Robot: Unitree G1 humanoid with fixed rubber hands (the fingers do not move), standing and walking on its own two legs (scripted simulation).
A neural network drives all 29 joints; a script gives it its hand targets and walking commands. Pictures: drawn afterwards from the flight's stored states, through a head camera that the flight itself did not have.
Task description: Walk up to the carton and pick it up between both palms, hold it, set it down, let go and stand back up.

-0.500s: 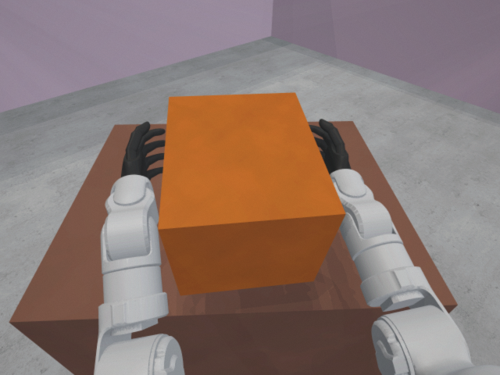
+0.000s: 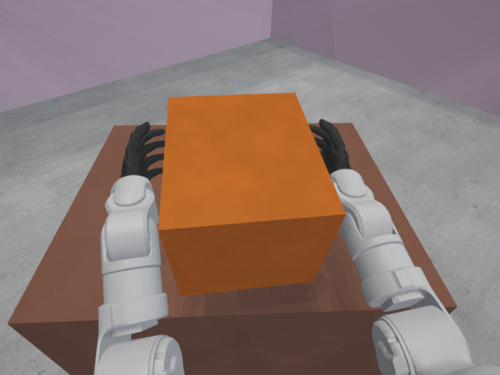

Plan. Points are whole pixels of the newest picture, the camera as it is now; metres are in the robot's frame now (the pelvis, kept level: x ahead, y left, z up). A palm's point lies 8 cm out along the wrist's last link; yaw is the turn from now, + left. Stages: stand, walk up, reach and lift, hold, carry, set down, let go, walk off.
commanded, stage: hold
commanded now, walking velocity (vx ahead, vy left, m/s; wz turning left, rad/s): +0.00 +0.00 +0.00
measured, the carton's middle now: (240, 188) +0.36 +0.00 +0.15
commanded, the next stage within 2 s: none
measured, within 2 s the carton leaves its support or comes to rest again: neither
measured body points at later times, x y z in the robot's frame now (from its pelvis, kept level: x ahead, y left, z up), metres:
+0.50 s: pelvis +0.00 +0.00 +0.00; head -0.04 +0.02 +0.45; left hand +0.37 +0.15 +0.19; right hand +0.37 -0.15 +0.18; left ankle +0.00 +0.12 -0.75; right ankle +0.02 -0.13 -0.75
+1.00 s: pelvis +0.00 +0.00 +0.00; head -0.04 +0.02 +0.45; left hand +0.37 +0.15 +0.18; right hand +0.37 -0.15 +0.17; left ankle +0.00 +0.12 -0.75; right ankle +0.02 -0.13 -0.75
